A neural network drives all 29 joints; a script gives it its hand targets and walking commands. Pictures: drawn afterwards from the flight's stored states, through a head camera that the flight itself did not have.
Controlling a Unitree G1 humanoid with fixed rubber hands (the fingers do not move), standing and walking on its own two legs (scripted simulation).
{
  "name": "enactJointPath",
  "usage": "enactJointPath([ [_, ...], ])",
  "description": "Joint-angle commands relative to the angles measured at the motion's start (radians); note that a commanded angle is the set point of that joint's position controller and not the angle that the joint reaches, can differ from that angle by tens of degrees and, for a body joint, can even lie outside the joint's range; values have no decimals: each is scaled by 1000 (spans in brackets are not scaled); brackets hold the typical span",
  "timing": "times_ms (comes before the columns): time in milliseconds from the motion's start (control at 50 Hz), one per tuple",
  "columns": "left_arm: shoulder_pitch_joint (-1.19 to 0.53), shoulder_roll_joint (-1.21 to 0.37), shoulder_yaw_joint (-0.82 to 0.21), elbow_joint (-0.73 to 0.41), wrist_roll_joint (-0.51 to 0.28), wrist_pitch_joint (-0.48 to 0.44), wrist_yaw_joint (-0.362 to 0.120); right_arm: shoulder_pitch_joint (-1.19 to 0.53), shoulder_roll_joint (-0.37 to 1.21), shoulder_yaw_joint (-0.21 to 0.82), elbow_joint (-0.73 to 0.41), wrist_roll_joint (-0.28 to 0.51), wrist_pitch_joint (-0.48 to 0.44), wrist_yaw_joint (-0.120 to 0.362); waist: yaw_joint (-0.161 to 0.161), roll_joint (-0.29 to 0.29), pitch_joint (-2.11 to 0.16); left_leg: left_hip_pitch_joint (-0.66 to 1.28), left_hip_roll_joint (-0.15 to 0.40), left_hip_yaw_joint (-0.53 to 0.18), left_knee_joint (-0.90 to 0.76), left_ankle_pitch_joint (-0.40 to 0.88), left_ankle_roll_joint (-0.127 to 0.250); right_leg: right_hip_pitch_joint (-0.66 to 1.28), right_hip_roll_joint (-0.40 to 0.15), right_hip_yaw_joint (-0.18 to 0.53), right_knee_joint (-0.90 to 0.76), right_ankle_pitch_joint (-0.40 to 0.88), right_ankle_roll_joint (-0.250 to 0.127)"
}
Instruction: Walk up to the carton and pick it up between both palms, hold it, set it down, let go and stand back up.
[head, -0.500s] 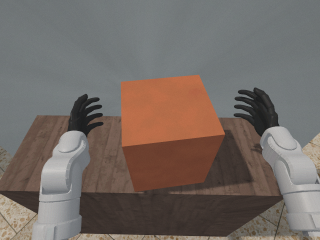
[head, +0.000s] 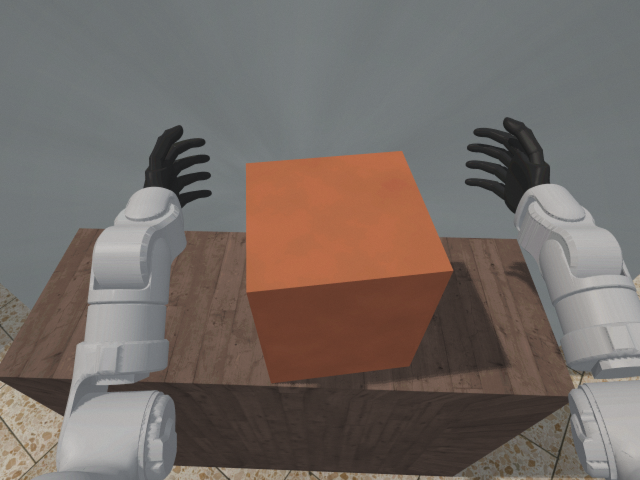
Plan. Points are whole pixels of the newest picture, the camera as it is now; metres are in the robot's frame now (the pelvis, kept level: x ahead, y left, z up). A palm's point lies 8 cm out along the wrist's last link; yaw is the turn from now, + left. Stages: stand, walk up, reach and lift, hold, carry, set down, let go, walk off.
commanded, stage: reach and lift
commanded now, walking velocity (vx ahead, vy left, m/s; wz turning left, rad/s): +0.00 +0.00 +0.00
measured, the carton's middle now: (333, 272) +0.39 +0.02 +0.03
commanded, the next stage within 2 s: none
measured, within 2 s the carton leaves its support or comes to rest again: neither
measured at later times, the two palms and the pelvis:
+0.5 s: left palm (172, 175) +0.42 +0.22 +0.17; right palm (504, 161) +0.45 -0.18 +0.18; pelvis +0.01 +0.00 +0.00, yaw +0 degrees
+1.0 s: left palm (204, 234) +0.41 +0.20 +0.07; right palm (457, 208) +0.45 -0.15 +0.09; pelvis +0.01 +0.00 +0.00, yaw +0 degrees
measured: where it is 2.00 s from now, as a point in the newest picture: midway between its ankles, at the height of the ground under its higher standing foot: outside the picture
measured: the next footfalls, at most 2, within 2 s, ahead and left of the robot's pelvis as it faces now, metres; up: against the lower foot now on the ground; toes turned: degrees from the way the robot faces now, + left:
none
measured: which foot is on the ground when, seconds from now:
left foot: down 0.00-1.00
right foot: down 0.00-1.00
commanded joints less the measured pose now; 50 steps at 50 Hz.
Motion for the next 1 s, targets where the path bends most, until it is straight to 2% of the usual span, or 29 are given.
enactJointPath([
  [0, -578, 219, 45, -87, -24, -70, 24, -650, -208, -17, -56, 72, -56, 6, 96, -14, -597, 127, -42, 73, 24, 302, -19, 97, 111, 2, 3, 242, -18],
  [20, -539, 179, 19, -108, -34, -68, 23, -603, -205, -29, 2, 71, -46, 10, 72, 28, -610, 174, -40, 60, 30, 337, -29, 70, 111, -7, -8, 244, -24],
  [40, -531, 217, 41, -54, -39, -66, 18, -639, -211, 13, -33, 76, -41, 11, 110, -48, -581, 145, -39, 63, 15, 318, -10, 88, 108, -6, -4, 245, -12],
  [60, -567, 201, 24, 73, -27, -77, 13, -663, -208, 21, 73, 79, -38, 11, 115, -17, -508, 111, -39, 71, 7, 275, -16, 68, 101, 3, -20, 210, -19],
  [80, -585, 221, 35, -6, -44, -88, 15, -684, -198, 10, 8, 70, -52, 0, 113, -51, -586, 123, -40, 76, 24, 324, -13, 112, 107, -1, -7, 276, -11],
  [120, -595, 224, 29, 65, -46, -98, 13, -730, -192, 28, -10, 88, -53, 1, 130, -43, -583, 104, -41, 73, 26, 321, -15, 114, 101, 6, -2, 263, -5],
  [140, -611, 237, 39, 111, -30, -100, 15, -693, -174, 23, 107, 86, -45, -2, 121, -13, -542, 95, -42, 77, 18, 305, -17, 109, 101, 1, -17, 245, -15],
  [160, -642, 186, -17, 81, -58, -108, 16, -731, -200, -3, 106, 77, -41, 6, 83, 14, -553, 142, -31, 54, 20, 301, -34, 49, 109, -4, -15, 199, -21],
  [180, -612, 190, -24, -13, -54, -108, 22, -717, -212, -8, 36, 82, -61, 6, 90, 2, -651, 188, -29, 55, 43, 388, -40, 93, 119, -17, 6, 311, -25],
  [220, -716, 206, -35, 113, -49, -125, 21, -746, -217, -32, 137, 68, -64, 12, 54, 40, -629, 156, -29, 50, 48, 342, -45, 26, 118, -21, -11, 221, -36],
  [260, -659, 210, -29, 201, -49, -132, 12, -737, -184, 23, 210, 81, -55, 20, 101, -9, -556, 136, -28, 54, 27, 345, -35, 42, 108, -11, -25, 226, -25],
  [280, -667, 196, -39, 180, -40, -138, 14, -720, -208, 2, 217, 64, -68, 17, 88, 37, -565, 153, -30, 48, 33, 309, -43, 19, 109, -15, -27, 175, -30],
  [500, -535, 151, 13, 213, 39, -278, -31, -628, -119, 20, 207, 25, -179, 8, 126, 19, -627, 179, -40, 66, 78, 510, -42, 71, 122, -20, -19, 339, -9],
  [540, -535, 159, 15, 274, 23, -324, -37, -632, -94, 60, 234, 20, -180, 9, 139, -22, -550, 113, -42, 70, 57, 450, -28, 111, 111, -13, -6, 337, -2],
  [560, -494, 119, -6, 212, 35, -335, -40, -574, -101, 16, 249, -15, -195, -1, 88, 19, -552, 166, -43, 61, 59, 448, -50, 83, 117, -23, -26, 314, -1],
  [580, -517, 145, 9, 253, 60, -362, -36, -571, -82, 32, 293, -7, -203, 3, 123, 25, -577, 155, -36, 66, 60, 440, -42, 68, 114, -21, -12, 301, 1],
  [600, -490, 118, 11, 264, 59, -378, -39, -561, -99, 9, 310, -28, -212, 6, 114, 35, -575, 171, -36, 77, 60, 460, -51, 48, 121, -26, -23, 298, -12],
  [640, -467, 108, 16, 332, 57, -445, -53, -546, -49, -8, 316, -91, -252, -14, 88, -23, -580, 128, -45, 70, 59, 419, -34, 94, 108, -12, -18, 338, 7],
  [660, -495, 112, 31, 398, 49, -485, -60, -580, -18, 26, 319, -98, -267, -17, 109, -63, -539, 67, -47, 81, 56, 390, -11, 113, 97, -2, -9, 328, 11],
  [700, -533, 97, 5, 449, 55, -568, -49, -595, -2, 29, 363, -96, -303, -11, 129, -20, -543, 63, -39, 68, 54, 348, -21, 70, 100, -2, -9, 234, 4],
  [760, -546, 64, -24, 446, 28, -683, -29, -602, -5, -21, 312, -137, -392, -9, 108, -2, -714, 87, -35, 83, 101, 433, -44, 13, 112, -16, 5, 291, -7],
  [800, -576, 74, -13, 566, 52, -747, -28, -623, 5, -9, 420, -150, -414, 3, 118, 25, -686, 53, -35, 84, 97, 419, -39, 13, 101, -3, 0, 276, -6],
  [820, -540, 81, 1, 597, 65, -771, -20, -602, 10, 8, 429, -124, -429, 3, 132, -13, -687, 34, -27, 80, 110, 416, -44, 19, 109, -4, 8, 246, -7],
  [840, -552, 49, -37, 585, 45, -799, -16, -587, 19, 5, 445, -134, -446, 0, 107, 26, -735, 68, -29, 80, 125, 454, -51, -5, 108, -7, -1, 271, -17],
  [860, -570, 51, -25, 616, 55, -832, -17, -603, 36, 22, 428, -139, -463, 0, 133, 8, -735, 52, -30, 81, 137, 465, -47, 7, 105, -7, 13, 291, -15],
  [880, -539, 54, -38, 593, 32, -849, -22, -591, 40, 32, 390, -126, -492, -4, 121, 27, -805, 80, -34, 87, 154, 532, -56, 21, 109, -18, 28, 373, -14],
  [940, -561, 12, -38, 677, 66, -876, -11, -581, -6, -5, 537, -147, -519, -6, 95, 34, -763, 96, -20, 74, 156, 518, -69, -76, 132, -34, -1, 269, -27],
  [960, -507, 15, -29, 708, 40, -881, -8, -625, 25, 54, 462, -114, -523, -2, 149, -14, -766, 68, -18, 81, 159, 541, -59, -48, 126, -23, 9, 288, -27],
  [980, -466, -37, -72, 655, 33, -887, -9, -588, 8, 36, 467, -108, -540, 0, 104, 14, -774, 102, -12, 78, 168, 584, -74, -47, 126, -28, 12, 340, -34],
])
